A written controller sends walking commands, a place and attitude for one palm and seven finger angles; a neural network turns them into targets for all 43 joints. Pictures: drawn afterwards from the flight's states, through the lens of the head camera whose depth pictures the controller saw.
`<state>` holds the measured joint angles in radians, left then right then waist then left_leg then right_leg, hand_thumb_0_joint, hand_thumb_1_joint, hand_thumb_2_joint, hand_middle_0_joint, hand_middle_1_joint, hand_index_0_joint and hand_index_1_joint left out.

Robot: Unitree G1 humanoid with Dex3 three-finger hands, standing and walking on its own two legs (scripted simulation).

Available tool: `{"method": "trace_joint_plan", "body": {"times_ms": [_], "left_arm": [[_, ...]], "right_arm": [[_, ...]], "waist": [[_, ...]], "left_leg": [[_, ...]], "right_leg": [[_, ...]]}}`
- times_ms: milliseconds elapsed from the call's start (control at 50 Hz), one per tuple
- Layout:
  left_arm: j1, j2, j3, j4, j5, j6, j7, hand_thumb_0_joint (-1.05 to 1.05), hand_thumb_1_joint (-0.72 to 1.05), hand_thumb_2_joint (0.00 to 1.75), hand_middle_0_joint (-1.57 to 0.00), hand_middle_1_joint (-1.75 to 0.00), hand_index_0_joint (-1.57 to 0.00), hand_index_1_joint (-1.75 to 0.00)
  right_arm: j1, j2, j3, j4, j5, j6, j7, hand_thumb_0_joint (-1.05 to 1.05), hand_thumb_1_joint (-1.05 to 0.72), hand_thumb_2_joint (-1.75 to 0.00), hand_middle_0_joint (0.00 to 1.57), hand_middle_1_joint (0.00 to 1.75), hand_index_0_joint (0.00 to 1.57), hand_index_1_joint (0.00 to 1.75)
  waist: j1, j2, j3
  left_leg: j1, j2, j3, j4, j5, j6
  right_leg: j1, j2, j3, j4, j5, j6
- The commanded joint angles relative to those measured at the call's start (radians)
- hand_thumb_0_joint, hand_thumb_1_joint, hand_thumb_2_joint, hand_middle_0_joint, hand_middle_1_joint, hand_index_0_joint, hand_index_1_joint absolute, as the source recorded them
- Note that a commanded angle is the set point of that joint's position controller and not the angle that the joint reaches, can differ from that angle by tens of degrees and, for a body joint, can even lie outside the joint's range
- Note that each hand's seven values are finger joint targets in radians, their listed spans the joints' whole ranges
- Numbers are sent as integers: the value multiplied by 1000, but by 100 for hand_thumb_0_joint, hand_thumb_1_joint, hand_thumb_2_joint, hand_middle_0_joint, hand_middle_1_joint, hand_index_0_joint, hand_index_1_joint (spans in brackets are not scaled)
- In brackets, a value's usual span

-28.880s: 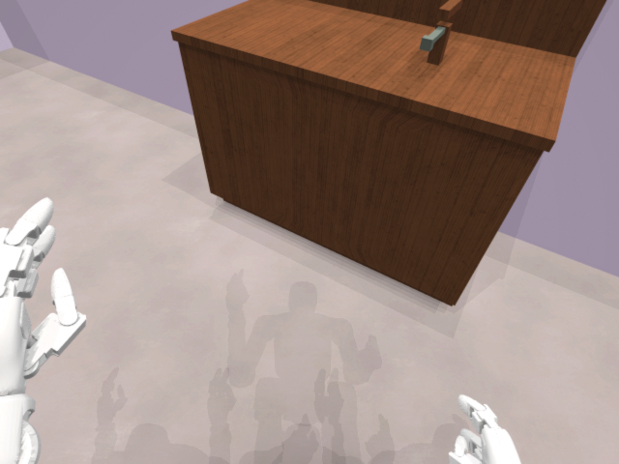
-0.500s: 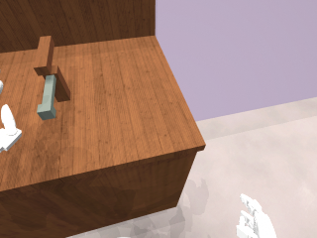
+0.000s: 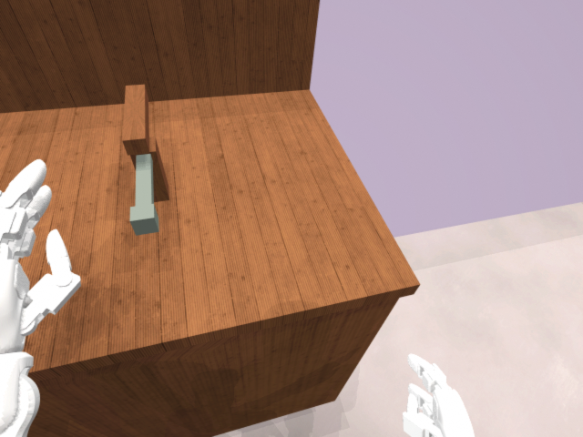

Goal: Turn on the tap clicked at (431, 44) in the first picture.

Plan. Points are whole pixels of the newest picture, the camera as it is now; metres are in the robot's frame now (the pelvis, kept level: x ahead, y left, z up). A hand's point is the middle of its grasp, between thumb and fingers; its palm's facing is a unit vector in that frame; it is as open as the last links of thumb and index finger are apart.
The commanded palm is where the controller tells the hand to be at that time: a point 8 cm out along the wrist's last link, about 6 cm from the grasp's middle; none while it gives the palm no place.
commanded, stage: come to a stop and stand still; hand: left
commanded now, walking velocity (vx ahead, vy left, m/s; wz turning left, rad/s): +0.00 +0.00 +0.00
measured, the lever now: (144, 219) +0.33 +0.23 +0.12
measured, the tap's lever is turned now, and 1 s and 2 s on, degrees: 0 0 0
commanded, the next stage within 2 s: look again from close up in 0.24 s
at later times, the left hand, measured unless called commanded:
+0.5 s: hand (63, 273) +0.23 +0.26 +0.16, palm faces +0.40 -0.85 -0.35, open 7.4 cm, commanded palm +0.17 +0.29 +0.18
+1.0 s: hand (88, 272) +0.23 +0.24 +0.16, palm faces +0.39 -0.85 -0.34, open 7.4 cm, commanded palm +0.17 +0.27 +0.18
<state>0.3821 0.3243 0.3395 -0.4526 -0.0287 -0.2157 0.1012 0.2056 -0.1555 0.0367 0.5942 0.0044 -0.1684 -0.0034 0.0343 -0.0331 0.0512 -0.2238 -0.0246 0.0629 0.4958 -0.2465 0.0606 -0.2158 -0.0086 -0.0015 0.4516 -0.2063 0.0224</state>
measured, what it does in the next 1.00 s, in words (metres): stands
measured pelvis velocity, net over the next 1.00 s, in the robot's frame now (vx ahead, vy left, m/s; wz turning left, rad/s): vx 0.01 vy -0.01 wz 0.00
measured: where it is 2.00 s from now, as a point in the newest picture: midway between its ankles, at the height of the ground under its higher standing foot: outside the picture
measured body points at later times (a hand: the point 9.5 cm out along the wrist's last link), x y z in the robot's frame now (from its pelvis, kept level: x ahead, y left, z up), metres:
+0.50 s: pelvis +0.01 +0.01 +0.00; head +0.03 +0.04 +0.45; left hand +0.20 +0.30 +0.18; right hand +0.19 -0.21 -0.07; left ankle +0.02 +0.07 -0.74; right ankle +0.02 -0.14 -0.74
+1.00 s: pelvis +0.01 -0.01 +0.00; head +0.04 +0.01 +0.45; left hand +0.20 +0.28 +0.18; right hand +0.20 -0.23 -0.07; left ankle +0.02 +0.07 -0.74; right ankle +0.02 -0.14 -0.74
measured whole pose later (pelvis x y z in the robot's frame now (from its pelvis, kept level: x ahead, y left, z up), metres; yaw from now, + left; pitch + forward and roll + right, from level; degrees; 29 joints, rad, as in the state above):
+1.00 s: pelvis +0.01 -0.01 +0.00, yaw +0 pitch -1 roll -1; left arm 0.41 0.36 0.36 -0.49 -0.06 -0.17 0.11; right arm 0.18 -0.17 0.00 0.55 0.02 -0.09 -0.02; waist 0.03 -0.03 0.08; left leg -0.21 -0.01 0.06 0.47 -0.25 0.04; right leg -0.20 0.01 -0.01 0.43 -0.21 0.01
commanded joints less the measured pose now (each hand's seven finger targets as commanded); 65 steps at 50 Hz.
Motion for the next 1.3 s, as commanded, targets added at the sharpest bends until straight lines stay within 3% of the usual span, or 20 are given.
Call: {"method": "trace_joint_plan", "body": {"times_ms": [0,140,180,300,320,400,440,500,520,600,620,680,780,840,960,1000,1020,1040,1100,1280], "left_arm": [[-87,207,136,-245,-8,-60,18,0,90,90,-20,-30,-20,-30],[-70,170,96,-234,-11,-54,14,0,90,90,-20,-30,-20,-30],[-66,175,99,-226,-10,-53,16,0,90,90,-20,-30,-20,-30],[-51,200,122,-247,-8,-51,29,0,90,90,-20,-30,-20,-30],[-46,172,96,-235,-11,-53,25,0,90,90,-20,-30,-20,-30],[-44,204,127,-255,-11,-54,31,0,90,90,-20,-30,-20,-30],[-34,183,106,-242,-14,-54,26,0,90,90,-20,-30,-20,-30],[-20,201,130,-233,-13,-51,33,0,90,90,-20,-30,-20,-30],[-9,176,107,-211,-16,-51,29,0,90,90,-20,-30,-20,-30],[-27,201,125,-250,-13,-51,34,0,90,90,-20,-30,-20,-30],[-18,176,104,-224,-17,-50,30,0,90,90,-20,-30,-20,-30],[-9,190,118,-219,-16,-45,31,0,90,90,-20,-30,-20,-30],[-28,194,124,-225,-25,-35,28,0,90,90,-20,-30,-20,-30],[-40,185,110,-242,-30,-26,23,0,90,90,-20,-30,-20,-30],[-38,191,116,-268,-35,-17,22,0,90,90,-20,-30,-20,-30],[-18,219,147,-288,-36,-14,27,0,90,90,-20,-30,-20,-30],[-20,185,114,-291,-41,-14,21,0,90,90,-20,-30,-20,-30],[-20,211,137,-304,-41,-15,22,0,90,90,-20,-30,-20,-30],[18,214,148,-300,-47,-9,18,0,90,90,-20,-30,-20,-30],[25,217,145,-279,-63,5,13,0,90,90,-20,-30,-20,-30]], "right_arm": [[-87,-151,-66,-159,8,-37,-14,0,-90,-90,20,30,20,30],[-78,-157,-72,-176,9,-17,-16,0,-90,-90,20,30,20,30],[-75,-160,-74,-177,11,-15,-17,0,-90,-90,20,30,20,30],[-97,-159,-75,-176,16,-7,-23,0,-90,-90,20,30,20,30],[-87,-163,-74,-173,10,-4,-23,0,-90,-90,20,30,20,30],[-96,-161,-76,-176,16,-5,-28,0,-90,-90,20,30,20,30],[-86,-163,-79,-178,13,-4,-26,0,-90,-90,20,30,20,30],[-96,-160,-77,-174,17,-4,-30,0,-90,-90,20,30,20,30],[-87,-163,-75,-169,10,0,-30,0,-90,-90,20,30,20,30],[-97,-161,-78,-169,17,-5,-32,0,-90,-90,20,30,20,30],[-87,-164,-75,-166,11,0,-32,0,-90,-90,20,30,20,30],[-82,-163,-81,-171,13,0,-33,0,-90,-90,20,30,20,30],[-84,-160,-84,-176,16,11,-33,0,-90,-90,20,30,20,30],[-90,-157,-88,-182,19,20,-28,0,-90,-90,20,30,20,30],[-92,-155,-93,-197,21,28,-19,0,-90,-90,20,30,20,30],[-103,-151,-92,-198,24,28,-18,0,-90,-90,20,30,20,30],[-92,-154,-91,-197,18,31,-17,0,-90,-90,20,30,20,30],[-91,-156,-99,-202,19,28,-17,0,-90,-90,20,30,20,30],[-96,-154,-99,-203,23,27,-18,0,-90,-90,20,30,20,30],[-84,-163,-107,-200,18,37,-33,0,-90,-90,20,30,20,30]], "waist": [[-14,119,-149],[-15,133,-129],[-15,107,-132],[-14,126,-143],[-15,124,-137],[-13,104,-143],[-14,108,-134],[-13,97,-131],[-16,93,-125],[-15,105,-138],[-16,94,-130],[-14,76,-133],[-17,68,-138],[-19,111,-134],[-19,124,-123],[-17,130,-137],[-22,134,-137],[-19,149,-147],[-20,115,-159],[-26,53,-132]], "left_leg": [[17,121,-111,-143,179,-56],[-2,136,-124,-168,159,-60],[-4,134,-121,-162,149,-59],[22,120,-113,-152,184,-71],[3,119,-117,-159,160,-65],[11,113,-119,-153,165,-68],[-7,117,-122,-160,133,-58],[-7,114,-116,-160,105,-57],[-24,111,-119,-163,90,-50],[14,110,-115,-154,131,-57],[-2,111,-120,-163,113,-53],[-3,115,-116,-148,108,-45],[37,138,-126,-149,216,-62],[49,158,-126,-150,263,-66],[-7,194,-137,-156,134,-41],[14,192,-127,-138,145,-40],[5,186,-127,-133,155,-38],[15,195,-127,-117,182,-37],[46,191,-114,-81,218,-39],[2,156,-93,-28,10,-32]], "right_leg": [[99,-19,17,-24,166,-34],[117,-17,4,-23,146,-31],[125,-23,10,-32,151,-31],[124,-27,6,-42,173,-32],[131,-25,3,-41,160,-32],[138,-29,12,-47,178,-34],[148,-33,13,-50,168,-33],[140,-35,18,-58,155,-34],[143,-33,14,-65,150,-32],[131,-36,25,-58,171,-36],[133,-33,15,-60,154,-33],[146,-47,34,-69,175,-36],[126,-30,20,-56,195,-29],[109,-20,6,-39,172,-23],[107,-20,8,-23,111,-24],[90,-18,10,-27,126,-25],[93,-14,6,-28,135,-25],[94,-20,14,-25,154,-26],[71,-22,26,-38,187,-32],[5,-52,108,-88,94,-49]]}}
